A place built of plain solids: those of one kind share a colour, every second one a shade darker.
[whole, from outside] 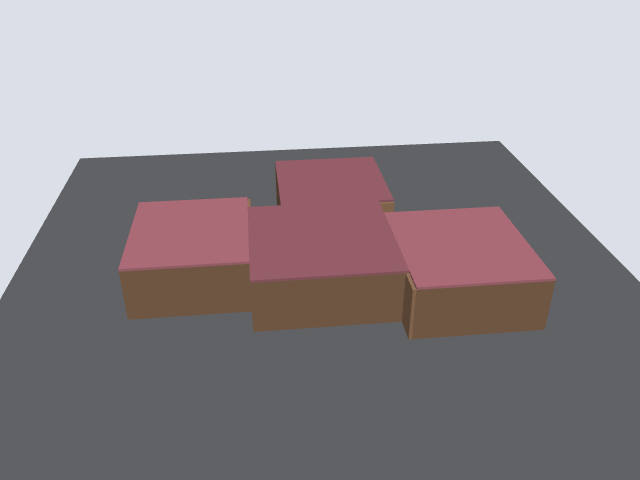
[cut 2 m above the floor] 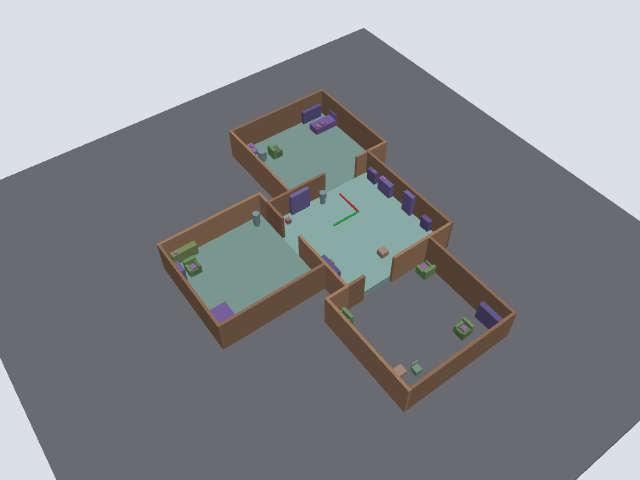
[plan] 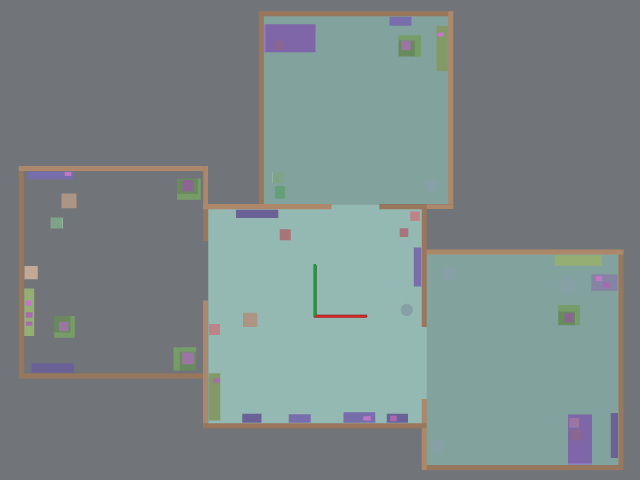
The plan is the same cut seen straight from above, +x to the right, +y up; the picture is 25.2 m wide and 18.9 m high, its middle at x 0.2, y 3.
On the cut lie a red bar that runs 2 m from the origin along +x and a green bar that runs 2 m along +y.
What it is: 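A storey of a house; a hub and three side rooms behind broad openings; the side rooms' floors lie 0.52 m, 0.204 m and not at all below the hub's; a bare drop, one riser, a flush line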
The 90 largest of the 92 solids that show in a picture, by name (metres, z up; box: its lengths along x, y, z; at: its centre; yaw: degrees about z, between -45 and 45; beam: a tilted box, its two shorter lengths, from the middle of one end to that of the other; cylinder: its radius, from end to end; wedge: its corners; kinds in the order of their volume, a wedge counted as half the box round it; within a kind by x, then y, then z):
{
 "floor_1": {"box": [8.41, 8.43, 0.57], "at": [0.0, 0.0, 0.23]},
 "floor_2": {"box": [1.88, 0.2, 0.57], "at": [1.59, 4.31, 0.23]},
 "floor_3": {"box": [7.27, 7.39, 0.57], "at": [1.62, 8.11, 0.23]},
 "floor_4": {"box": [0.2, 2.83, 0.36], "at": [4.3, -1.84, 0.13]},
 "floor_5": {"box": [7.55, 8.29, 0.36], "at": [8.18, -1.72, 0.13]},
 "wall_1": {"box": [0.2, 7.97, 3.4], "at": [-11.57, 1.73, 1.65]},
 "wall_2": {"box": [7.26, 0.2, 3.4], "at": [-8.04, -2.35, 1.65]},
 "wall_3": {"box": [7.26, 0.2, 3.4], "at": [-8.04, 5.82, 1.65]},
 "wall_4": {"box": [0.2, 4.84, 3.4], "at": [-4.3, -1.79, 1.65]},
 "wall_5": {"box": [0.2, 1.25, 3.4], "at": [-4.3, 3.59, 1.65]},
 "wall_6": {"box": [0.2, 1.5, 3.4], "at": [-4.3, 5.17, 1.65]},
 "wall_7": {"box": [0.2, 7.59, 3.4], "at": [-2.12, 8.21, 1.65]},
 "wall_8": {"box": [5.06, 0.2, 3.4], "at": [-1.88, 4.31, 1.65]},
 "wall_9": {"box": [8.81, 0.2, 3.4], "at": [0.0, -4.31, 1.65]},
 "wall_10": {"box": [7.27, 0.2, 3.4], "at": [1.62, 11.91, 1.65]},
 "wall_11": {"box": [1.87, 0.2, 3.4], "at": [3.47, 4.31, 1.65]},
 "wall_12": {"box": [0.2, 1.65, 3.4], "at": [4.3, -5.24, 1.65]},
 "wall_13": {"box": [0.2, 0.95, 3.4], "at": [4.3, -3.74, 1.65]},
 "wall_14": {"box": [0.2, 4.64, 3.4], "at": [4.3, 1.89, 1.65]},
 "wall_15": {"box": [1.05, 0.2, 3.4], "at": [4.93, 4.31, 1.65]},
 "wall_16": {"box": [0.2, 7.59, 3.4], "at": [5.35, 8.21, 1.65]},
 "wall_17": {"box": [7.75, 0.2, 3.4], "at": [8.28, -5.96, 1.65]},
 "wall_18": {"box": [7.75, 0.2, 3.4], "at": [8.28, 2.53, 1.65]},
 "wall_19": {"box": [0.2, 8.29, 3.4], "at": [12.05, -1.72, 1.65]},
 "roof_1": {"box": [7.26, 8.37, 0.16], "at": [-8.04, 1.73, 3.43]},
 "roof_2": {"box": [8.81, 8.83, 0.16], "at": [0.0, 0.0, 3.43]},
 "roof_3": {"box": [7.67, 7.59, 0.16], "at": [1.62, 8.21, 3.43]},
 "roof_4": {"box": [7.75, 8.69, 0.16], "at": [8.28, -1.72, 3.43]},
 "case_1": {"box": [1.77, 0.32, 1.05], "at": [-10.41, 5.54, 0.48]},
 "case_2": {"box": [1.66, 0.38, 1.45], "at": [-10.32, -2.04, 0.67]},
 "case_3": {"box": [0.76, 0.35, 0.94], "at": [-2.48, -4.02, 0.99]},
 "case_4": {"box": [1.67, 0.33, 1.86], "at": [-2.28, 4.03, 1.45]},
 "case_5": {"box": [0.87, 0.33, 1.74], "at": [-0.6, -4.03, 1.38]},
 "case_6": {"box": [1.25, 0.41, 1.12], "at": [1.75, -3.99, 1.08]},
 "case_7": {"box": [0.83, 0.35, 1.01], "at": [3.25, -4.02, 1.02]},
 "case_8": {"box": [0.86, 0.36, 1.53], "at": [3.37, 11.61, 1.28]},
 "case_9": {"box": [0.3, 1.54, 1.75], "at": [4.04, 1.94, 1.39]},
 "case_10": {"box": [0.28, 1.77, 1.11], "at": [11.79, -4.7, 0.87]},
 "sideboard_1": {"box": [0.4, 1.88, 0.94], "at": [-11.24, 0.16, 0.42]},
 "sideboard_2": {"box": [0.46, 1.87, 0.84], "at": [-3.95, -3.18, 0.94]},
 "sideboard_3": {"box": [0.45, 1.78, 0.88], "at": [5.01, 10.54, 0.96]},
 "sideboard_4": {"box": [1.86, 0.43, 0.79], "at": [10.38, 2.19, 0.71]},
 "armchair_1": {"box": [0.17, 0.65, 0.68], "at": [-10.19, -0.32, 0.29]},
 "armchair_2": {"box": [0.82, 0.2, 0.91], "at": [-9.86, -0.74, 0.41]},
 "armchair_3": {"box": [0.48, 0.65, 0.51], "at": [-9.86, -0.32, 0.21]},
 "armchair_4": {"box": [0.17, 0.65, 0.68], "at": [-9.54, -0.32, 0.29]},
 "armchair_5": {"box": [0.25, 0.92, 0.85], "at": [-5.44, -1.68, 0.38]},
 "armchair_6": {"box": [0.12, 0.6, 0.73], "at": [-5.37, 5.12, 0.32]},
 "armchair_7": {"box": [0.65, 0.18, 0.66], "at": [-4.99, -2.05, 0.28]},
 "armchair_8": {"box": [0.65, 0.55, 0.5], "at": [-4.99, -1.68, 0.2]},
 "armchair_9": {"box": [0.65, 0.18, 0.66], "at": [-4.99, -1.31, 0.28]},
 "armchair_10": {"box": [0.93, 0.23, 0.89], "at": [-4.96, 4.7, 0.39]},
 "armchair_11": {"box": [0.69, 0.6, 0.5], "at": [-4.96, 5.12, 0.2]},
 "armchair_12": {"box": [0.12, 0.6, 0.73], "at": [-4.56, 5.12, 0.32]},
 "armchair_13": {"box": [0.65, 0.19, 0.64], "at": [3.61, 10.32, 0.84]},
 "armchair_14": {"box": [0.65, 0.46, 0.47], "at": [3.61, 10.64, 0.75]},
 "armchair_15": {"box": [0.65, 0.19, 0.64], "at": [3.61, 10.97, 0.84]},
 "armchair_16": {"box": [0.24, 0.84, 0.86], "at": [4.05, 10.64, 0.95]},
 "armchair_17": {"box": [0.19, 0.55, 0.58], "at": [9.68, -0.09, 0.6]},
 "armchair_18": {"box": [0.47, 0.55, 0.42], "at": [10.01, -0.09, 0.52]},
 "armchair_19": {"box": [0.86, 0.25, 0.84], "at": [10.01, 0.31, 0.73]},
 "armchair_20": {"box": [0.19, 0.55, 0.58], "at": [10.34, -0.09, 0.6]},
 "bed_1": {"box": [0.06, 1.1, 1.09], "at": [-1.97, 10.94, 1.06]},
 "bed_2": {"box": [1.96, 1.1, 0.59], "at": [-0.96, 10.94, 0.81]},
 "bed_3": {"box": [0.94, 0.06, 1.04], "at": [10.44, -5.81, 0.83]},
 "bed_4": {"box": [0.94, 1.91, 0.54], "at": [10.44, -4.83, 0.58]},
 "bush_1": {"cylinder": 0.24, "from": [3.62, 0.25, 1.05], "to": [3.62, 0.25, 1.56]},
 "bush_2": {"cylinder": 0.25, "from": [4.6, 5.17, 0.81], "to": [4.6, 5.17, 1.7]},
 "bush_3": {"cylinder": 0.27, "from": [4.83, -5.11, 0.63], "to": [4.83, -5.11, 1.2]},
 "bush_4": {"cylinder": 0.29, "from": [5.28, 1.69, 0.85], "to": [5.28, 1.69, 1.4]},
 "bush_5": {"cylinder": 0.32, "from": [9.97, 1.23, 0.61], "to": [9.97, 1.23, 1.35]},
 "pouf_1": {"box": [0.52, 0.52, 0.43], "at": [-11.17, 1.72, 0.17]},
 "pouf_2": {"box": [0.59, 0.59, 0.5], "at": [-9.69, 4.54, 0.2]},
 "pouf_3": {"box": [0.56, 0.56, 0.43], "at": [-2.55, -0.14, 0.73]},
 "lowtable_1": {"box": [1.04, 0.66, 0.38], "at": [11.39, 1.32, 0.5]},
 "basket_1": {"box": [0.43, 0.43, 0.38], "at": [-3.95, -0.52, 0.7]},
 "basket_2": {"box": [0.43, 0.43, 0.28], "at": [-1.17, 3.21, 0.66]},
 "basket_3": {"box": [0.34, 0.34, 0.35], "at": [3.51, 3.29, 0.69]},
 "basket_4": {"box": [0.37, 0.37, 0.39], "at": [3.94, 3.94, 0.71]},
 "chair_1": {"box": [0.45, 0.44, 0.51], "at": [-10.19, 3.67, 0.2]},
 "chair_2": {"box": [0.44, 0.42, 0.47], "at": [-1.43, 5.45, 0.75]},
 "cushion_1": {"box": [0.38, 0.38, 0.14], "at": [-9.89, -0.4, 0.53]},
 "cushion_2": {"box": [0.46, 0.46, 0.14], "at": [-5.0, 5.14, 0.52]},
 "cushion_3": {"box": [0.47, 0.47, 0.12], "at": [-4.99, -1.66, 0.52]},
 "cushion_4": {"box": [0.38, 0.38, 0.1], "at": [-1.41, 10.67, 1.16]},
 "cushion_5": {"box": [0.38, 0.38, 0.12], "at": [3.59, 10.65, 1.04]},
 "cushion_6": {"box": [0.36, 0.36, 0.15], "at": [10.0, -0.06, 0.8]},
 "cushion_7": {"box": [0.39, 0.39, 0.12], "at": [10.21, -4.2, 0.92]},
 "cushion_8": {"box": [0.43, 0.43, 0.14], "at": [10.27, -4.68, 0.93]},
 "toybox_1": {"box": [0.4, 0.5, 0.28], "at": [-1.38, 4.87, 0.66]}
}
